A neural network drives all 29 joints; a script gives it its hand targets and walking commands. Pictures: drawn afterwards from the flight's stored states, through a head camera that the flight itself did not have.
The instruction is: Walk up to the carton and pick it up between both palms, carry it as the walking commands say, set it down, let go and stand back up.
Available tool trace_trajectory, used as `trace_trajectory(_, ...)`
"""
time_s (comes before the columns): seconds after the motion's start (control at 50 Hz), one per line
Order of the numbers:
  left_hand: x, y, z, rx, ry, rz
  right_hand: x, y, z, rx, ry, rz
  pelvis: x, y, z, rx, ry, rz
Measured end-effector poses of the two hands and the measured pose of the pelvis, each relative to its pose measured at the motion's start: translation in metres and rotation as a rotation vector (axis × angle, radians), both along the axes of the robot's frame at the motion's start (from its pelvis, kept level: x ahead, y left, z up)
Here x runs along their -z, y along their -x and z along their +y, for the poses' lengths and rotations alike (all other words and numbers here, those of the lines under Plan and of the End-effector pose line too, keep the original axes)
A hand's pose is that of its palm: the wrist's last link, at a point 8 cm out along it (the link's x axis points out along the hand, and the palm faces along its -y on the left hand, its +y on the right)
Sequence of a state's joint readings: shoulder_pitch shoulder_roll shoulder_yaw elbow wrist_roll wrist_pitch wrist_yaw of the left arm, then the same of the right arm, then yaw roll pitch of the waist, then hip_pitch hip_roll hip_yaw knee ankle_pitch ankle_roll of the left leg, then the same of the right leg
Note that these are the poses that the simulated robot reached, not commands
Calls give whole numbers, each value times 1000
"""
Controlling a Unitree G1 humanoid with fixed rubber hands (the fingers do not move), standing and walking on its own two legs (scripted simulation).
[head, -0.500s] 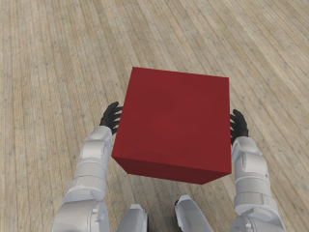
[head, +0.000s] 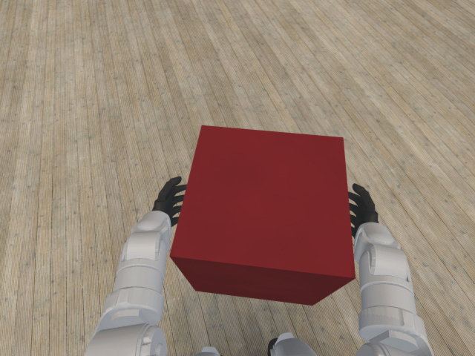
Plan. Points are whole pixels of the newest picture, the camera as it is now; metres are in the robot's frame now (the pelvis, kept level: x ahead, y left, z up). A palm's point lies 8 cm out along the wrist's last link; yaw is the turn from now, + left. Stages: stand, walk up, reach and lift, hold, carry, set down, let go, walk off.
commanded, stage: reach and lift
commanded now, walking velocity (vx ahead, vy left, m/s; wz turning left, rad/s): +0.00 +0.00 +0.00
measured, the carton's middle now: (261, 222) +0.38 -0.05 -0.09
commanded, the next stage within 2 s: none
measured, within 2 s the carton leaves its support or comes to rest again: neither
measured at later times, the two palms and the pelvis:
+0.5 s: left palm (147, 211) +0.35 +0.14 +0.05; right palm (377, 217) +0.31 -0.22 +0.05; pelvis +0.02 -0.01 +0.03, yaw +0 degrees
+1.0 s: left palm (129, 220) +0.32 +0.15 +0.08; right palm (383, 217) +0.29 -0.20 +0.09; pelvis +0.02 +0.00 +0.04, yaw +0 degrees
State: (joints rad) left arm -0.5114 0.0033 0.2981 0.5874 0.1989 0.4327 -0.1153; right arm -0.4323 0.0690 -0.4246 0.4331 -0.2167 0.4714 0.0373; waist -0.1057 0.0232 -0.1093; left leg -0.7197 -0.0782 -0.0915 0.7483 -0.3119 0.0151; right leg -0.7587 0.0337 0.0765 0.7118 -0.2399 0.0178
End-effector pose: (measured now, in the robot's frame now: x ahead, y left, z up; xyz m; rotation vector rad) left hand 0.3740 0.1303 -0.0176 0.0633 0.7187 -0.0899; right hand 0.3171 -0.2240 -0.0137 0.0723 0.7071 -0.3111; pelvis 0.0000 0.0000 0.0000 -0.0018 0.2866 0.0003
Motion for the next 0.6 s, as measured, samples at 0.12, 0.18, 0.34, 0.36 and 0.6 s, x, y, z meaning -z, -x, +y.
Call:
trace_trajectory(0.12,-7,10,1,1,-9,22,-6,8,1,-8,-3,22,-9,-3,-4,5,-4,-46)
trace_trajectory(0.18,-12,15,4,-1,-14,21,-12,9,3,-18,1,23,-13,-4,-6,1,-2,-70)
trace_trajectory(0.34,-40,16,9,-5,-15,-17,-40,8,9,-24,10,-13,-24,-9,-10,-8,2,-143)
trace_trajectory(0.36,-44,16,9,-5,-15,-21,-44,8,9,-24,11,-18,-25,-10,-10,-10,3,-153)
trace_trajectory(0.6,-72,25,10,-5,7,-41,-76,18,9,-14,17,-39,-36,-21,-8,-9,7,-261)
